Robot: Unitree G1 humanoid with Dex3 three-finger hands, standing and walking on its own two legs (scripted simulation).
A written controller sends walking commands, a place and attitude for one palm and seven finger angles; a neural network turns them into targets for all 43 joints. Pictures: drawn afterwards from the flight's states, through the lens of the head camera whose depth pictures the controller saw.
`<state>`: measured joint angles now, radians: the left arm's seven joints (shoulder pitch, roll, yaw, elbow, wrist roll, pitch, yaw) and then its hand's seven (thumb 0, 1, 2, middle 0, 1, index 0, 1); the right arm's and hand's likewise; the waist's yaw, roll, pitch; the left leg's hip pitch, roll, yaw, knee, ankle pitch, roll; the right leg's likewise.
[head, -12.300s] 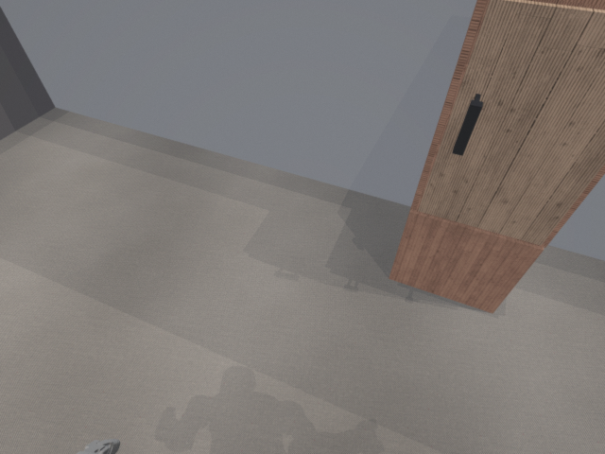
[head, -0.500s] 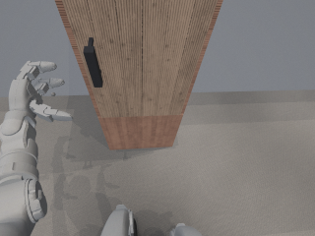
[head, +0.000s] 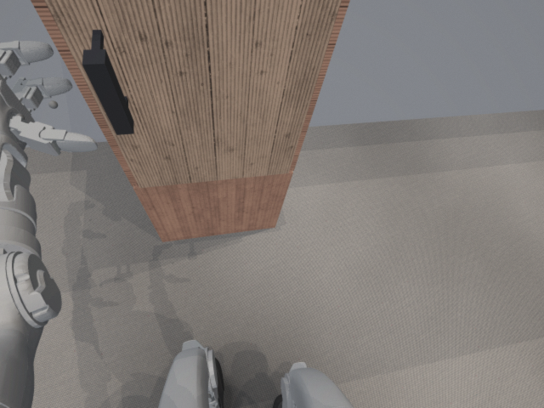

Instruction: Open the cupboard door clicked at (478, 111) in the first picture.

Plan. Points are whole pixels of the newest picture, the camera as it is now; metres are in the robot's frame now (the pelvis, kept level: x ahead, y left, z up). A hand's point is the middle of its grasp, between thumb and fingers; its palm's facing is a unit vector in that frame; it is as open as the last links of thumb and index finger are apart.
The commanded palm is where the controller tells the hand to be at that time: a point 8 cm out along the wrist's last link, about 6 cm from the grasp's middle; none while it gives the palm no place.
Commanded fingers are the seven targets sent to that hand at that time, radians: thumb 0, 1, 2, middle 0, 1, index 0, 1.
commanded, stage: move the hooked fingers beside the handle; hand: left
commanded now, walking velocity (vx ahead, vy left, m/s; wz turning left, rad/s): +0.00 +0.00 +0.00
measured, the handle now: (112, 85) +0.55 +0.20 +0.08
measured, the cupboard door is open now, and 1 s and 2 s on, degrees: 0 0 0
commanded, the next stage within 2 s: slide the fingers in behind the handle in 0.74 s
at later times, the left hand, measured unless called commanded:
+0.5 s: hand (46, 118) +0.49 +0.27 +0.08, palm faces +0.15 -0.99 +0.01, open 14.0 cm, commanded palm +0.47 +0.30 +0.08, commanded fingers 0.00 -0.50 0.30 -0.30 -1.20 -0.30 -1.20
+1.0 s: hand (51, 115) +0.50 +0.26 +0.08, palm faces +0.14 -0.99 +0.01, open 14.0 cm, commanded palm +0.47 +0.29 +0.08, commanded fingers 0.00 -0.50 0.30 -0.30 -1.20 -0.30 -1.20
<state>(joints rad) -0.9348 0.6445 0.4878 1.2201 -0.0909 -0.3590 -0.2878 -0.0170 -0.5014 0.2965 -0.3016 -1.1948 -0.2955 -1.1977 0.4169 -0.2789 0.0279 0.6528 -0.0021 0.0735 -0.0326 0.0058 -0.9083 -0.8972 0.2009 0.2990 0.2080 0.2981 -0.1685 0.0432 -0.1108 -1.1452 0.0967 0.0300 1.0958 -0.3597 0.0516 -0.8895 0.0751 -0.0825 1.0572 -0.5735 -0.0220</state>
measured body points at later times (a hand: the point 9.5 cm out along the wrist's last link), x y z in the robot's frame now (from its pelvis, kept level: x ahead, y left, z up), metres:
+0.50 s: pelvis +0.00 +0.00 +0.00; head +0.13 +0.04 +0.43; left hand +0.48 +0.32 +0.08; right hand +0.04 -0.27 -0.10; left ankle +0.08 +0.09 -0.65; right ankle -0.04 -0.12 -0.65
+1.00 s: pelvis +0.00 +0.00 +0.00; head +0.13 +0.04 +0.43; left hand +0.48 +0.32 +0.08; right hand +0.00 -0.27 -0.10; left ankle +0.08 +0.09 -0.65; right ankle -0.04 -0.12 -0.65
